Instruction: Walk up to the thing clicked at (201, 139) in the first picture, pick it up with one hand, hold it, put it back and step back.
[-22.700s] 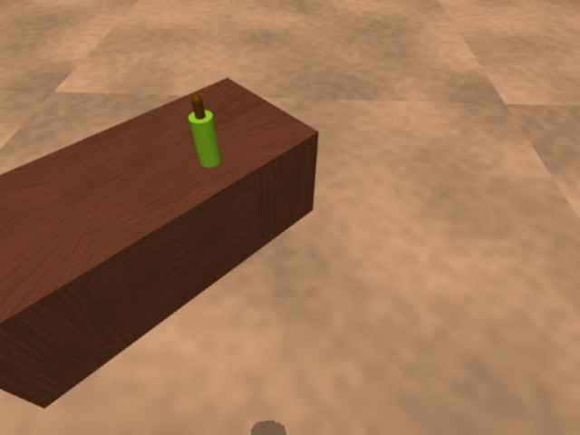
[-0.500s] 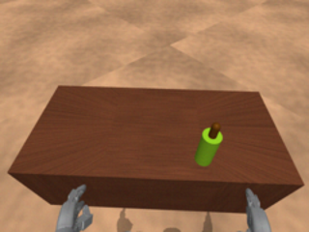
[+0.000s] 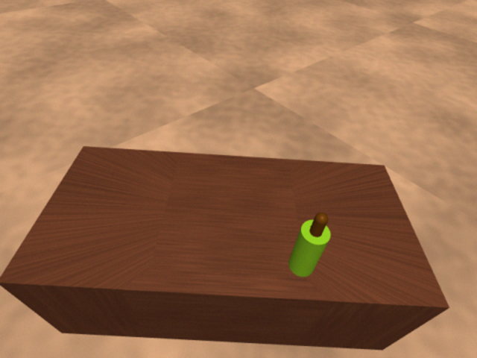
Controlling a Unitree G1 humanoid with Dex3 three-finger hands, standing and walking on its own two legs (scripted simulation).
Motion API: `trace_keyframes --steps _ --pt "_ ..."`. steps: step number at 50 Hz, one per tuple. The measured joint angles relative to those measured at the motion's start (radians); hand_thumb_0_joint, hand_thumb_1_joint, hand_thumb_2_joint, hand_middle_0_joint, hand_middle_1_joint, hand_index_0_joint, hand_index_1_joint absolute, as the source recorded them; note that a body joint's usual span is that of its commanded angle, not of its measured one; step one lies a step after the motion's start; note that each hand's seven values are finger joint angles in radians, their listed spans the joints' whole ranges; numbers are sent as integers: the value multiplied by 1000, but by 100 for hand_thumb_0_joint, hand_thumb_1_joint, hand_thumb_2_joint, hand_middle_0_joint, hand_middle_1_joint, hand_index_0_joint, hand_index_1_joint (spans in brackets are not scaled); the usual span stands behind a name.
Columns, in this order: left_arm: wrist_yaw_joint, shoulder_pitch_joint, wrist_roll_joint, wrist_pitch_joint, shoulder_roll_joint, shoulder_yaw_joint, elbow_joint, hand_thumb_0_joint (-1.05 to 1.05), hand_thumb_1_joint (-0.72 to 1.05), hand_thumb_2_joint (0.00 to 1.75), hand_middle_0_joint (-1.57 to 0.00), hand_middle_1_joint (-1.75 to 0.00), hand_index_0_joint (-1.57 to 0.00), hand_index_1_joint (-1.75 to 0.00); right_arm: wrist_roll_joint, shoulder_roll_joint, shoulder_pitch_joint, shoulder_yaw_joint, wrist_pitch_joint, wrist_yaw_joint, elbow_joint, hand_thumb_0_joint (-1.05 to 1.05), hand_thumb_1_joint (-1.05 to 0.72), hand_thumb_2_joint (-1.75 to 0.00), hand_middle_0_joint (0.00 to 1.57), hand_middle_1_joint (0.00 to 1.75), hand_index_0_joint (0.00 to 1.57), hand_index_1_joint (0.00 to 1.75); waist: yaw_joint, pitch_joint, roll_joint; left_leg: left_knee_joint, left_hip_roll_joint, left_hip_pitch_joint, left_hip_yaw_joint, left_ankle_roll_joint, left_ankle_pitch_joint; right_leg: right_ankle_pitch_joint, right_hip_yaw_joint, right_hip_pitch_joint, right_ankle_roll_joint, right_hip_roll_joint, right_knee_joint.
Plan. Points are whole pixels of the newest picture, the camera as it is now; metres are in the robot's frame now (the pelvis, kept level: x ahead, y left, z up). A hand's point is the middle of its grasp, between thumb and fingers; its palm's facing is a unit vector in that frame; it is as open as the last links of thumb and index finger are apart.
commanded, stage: home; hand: right
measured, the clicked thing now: (310, 243) +0.45 -0.18 -0.19
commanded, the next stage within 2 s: stand in 1.16 s
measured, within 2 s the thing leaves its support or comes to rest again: neither
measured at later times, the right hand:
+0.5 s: hand out of the picture +0.04 -0.25 -0.13, palm faces -0.03 +0.92 -0.38, open 17.2 cm
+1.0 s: hand out of the picture +0.06 -0.24 -0.13, palm faces -0.04 +0.93 -0.37, open 17.4 cm
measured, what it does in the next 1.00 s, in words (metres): stands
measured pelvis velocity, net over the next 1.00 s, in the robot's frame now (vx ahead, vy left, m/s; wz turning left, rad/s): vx -0.01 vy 0.02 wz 0.01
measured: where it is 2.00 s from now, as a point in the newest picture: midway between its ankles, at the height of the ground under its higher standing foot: outside the picture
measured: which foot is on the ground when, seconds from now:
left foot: down 0.00-1.00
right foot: down 0.00-1.00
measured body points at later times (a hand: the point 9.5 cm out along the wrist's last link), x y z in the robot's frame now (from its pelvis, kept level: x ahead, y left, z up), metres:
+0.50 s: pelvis -0.02 +0.01 +0.02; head -0.04 +0.02 +0.46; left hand +0.03 +0.30 -0.13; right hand +0.04 -0.30 -0.11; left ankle +0.00 +0.13 -0.73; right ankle +0.00 -0.12 -0.73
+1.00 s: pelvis -0.01 +0.02 +0.02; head -0.02 +0.03 +0.47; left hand +0.04 +0.31 -0.13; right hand +0.06 -0.28 -0.11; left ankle +0.00 +0.13 -0.73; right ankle +0.00 -0.12 -0.73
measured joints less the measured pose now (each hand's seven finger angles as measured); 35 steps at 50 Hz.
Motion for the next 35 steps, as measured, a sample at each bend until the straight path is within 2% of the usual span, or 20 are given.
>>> trace_keyframes --steps 14,35 --pt "-9 -44 -5 -1 -1 -8 139 0 90 90 -20 -30 -21 -30 11 10 -72 18 -6 -4 164 -1 47 -8 7 6 6 7 2 20 0 -167 -1 111 3 1 98 110 0 120 4 2 -187" --pt "-14 -51 -10 -7 22 -4 207 0 90 90 -20 -30 -21 -30 14 -7 -87 17 3 10 229 -1 50 -6 6 5 6 6 -1 38 10 -208 -14 104 1 12 135 150 -3 120 14 -9 -238"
